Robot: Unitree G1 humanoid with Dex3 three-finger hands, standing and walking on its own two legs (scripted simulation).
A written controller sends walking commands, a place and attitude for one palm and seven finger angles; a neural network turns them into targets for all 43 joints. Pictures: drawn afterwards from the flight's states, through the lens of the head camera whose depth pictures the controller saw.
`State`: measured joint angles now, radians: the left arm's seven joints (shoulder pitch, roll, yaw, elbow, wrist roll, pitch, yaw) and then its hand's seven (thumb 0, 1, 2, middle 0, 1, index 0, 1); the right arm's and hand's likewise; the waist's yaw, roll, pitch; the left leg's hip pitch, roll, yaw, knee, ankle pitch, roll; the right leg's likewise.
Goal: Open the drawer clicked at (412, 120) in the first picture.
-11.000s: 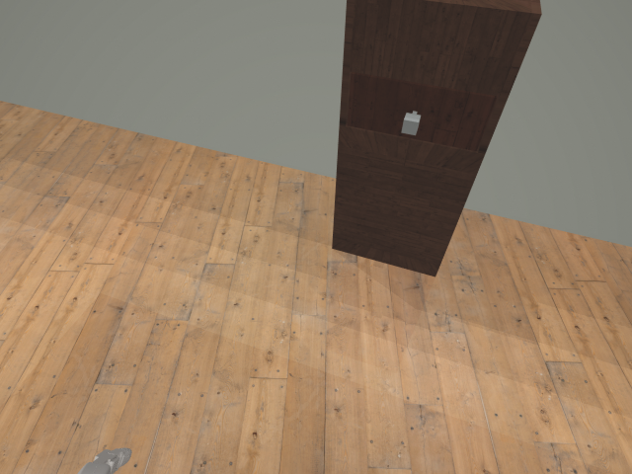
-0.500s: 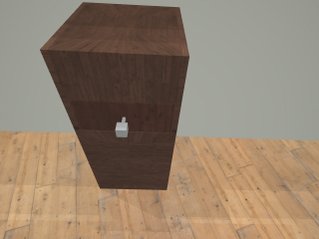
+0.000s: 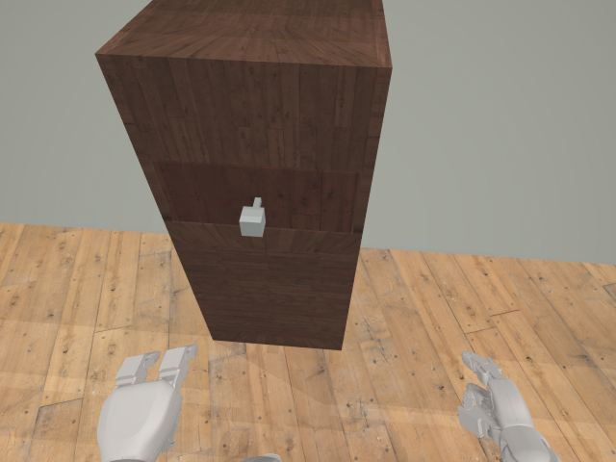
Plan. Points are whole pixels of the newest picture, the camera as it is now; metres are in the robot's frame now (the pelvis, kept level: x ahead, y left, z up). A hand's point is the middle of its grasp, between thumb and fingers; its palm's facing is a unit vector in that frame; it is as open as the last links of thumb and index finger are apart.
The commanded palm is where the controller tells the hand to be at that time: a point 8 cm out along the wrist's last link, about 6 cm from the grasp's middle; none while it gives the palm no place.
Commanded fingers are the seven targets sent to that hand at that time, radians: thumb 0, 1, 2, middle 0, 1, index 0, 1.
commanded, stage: raise the hand with hooked fingers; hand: left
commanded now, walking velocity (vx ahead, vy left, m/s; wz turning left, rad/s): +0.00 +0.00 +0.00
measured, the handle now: (254, 214) +0.55 +0.19 -0.05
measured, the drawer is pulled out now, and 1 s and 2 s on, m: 0.00 0.00 0.00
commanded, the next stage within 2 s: move the hooked fingers above the handle in 1.44 s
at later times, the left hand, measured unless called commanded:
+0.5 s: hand (172, 311) +0.28 +0.23 +0.03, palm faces -0.01 -0.11 -0.99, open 11.8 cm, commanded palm +0.26 +0.23 +0.10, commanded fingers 0.00 -0.24 0.41 -0.28 -1.03 -0.28 -1.03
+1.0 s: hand (162, 224) +0.36 +0.25 +0.12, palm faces +0.10 -0.06 -0.99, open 13.8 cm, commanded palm +0.33 +0.25 +0.17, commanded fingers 0.00 -0.50 0.30 -0.30 -1.20 -0.30 -1.20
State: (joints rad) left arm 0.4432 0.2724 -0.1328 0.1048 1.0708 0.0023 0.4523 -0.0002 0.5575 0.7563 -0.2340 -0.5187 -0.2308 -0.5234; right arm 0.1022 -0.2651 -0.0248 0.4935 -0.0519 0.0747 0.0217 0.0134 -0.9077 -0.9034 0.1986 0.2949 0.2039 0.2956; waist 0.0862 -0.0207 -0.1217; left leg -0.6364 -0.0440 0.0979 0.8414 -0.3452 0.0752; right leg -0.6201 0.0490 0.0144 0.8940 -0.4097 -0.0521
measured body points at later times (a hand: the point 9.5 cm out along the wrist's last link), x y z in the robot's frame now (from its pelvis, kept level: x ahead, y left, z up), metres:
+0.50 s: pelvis +0.06 -0.01 +0.02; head +0.10 -0.03 +0.47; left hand +0.28 +0.23 +0.09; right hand +0.24 -0.23 -0.10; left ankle +0.05 +0.08 -0.69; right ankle +0.02 -0.09 -0.69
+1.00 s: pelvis +0.06 +0.00 +0.03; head +0.08 -0.03 +0.48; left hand +0.35 +0.25 +0.17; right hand +0.29 -0.21 -0.07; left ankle +0.05 +0.08 -0.69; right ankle +0.02 -0.09 -0.69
